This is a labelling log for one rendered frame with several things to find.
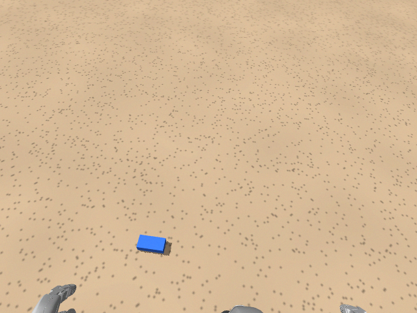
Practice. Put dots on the left robot hand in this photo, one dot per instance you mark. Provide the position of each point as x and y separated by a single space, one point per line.
50 303

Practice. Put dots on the small box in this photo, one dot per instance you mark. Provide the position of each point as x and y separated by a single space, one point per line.
151 244

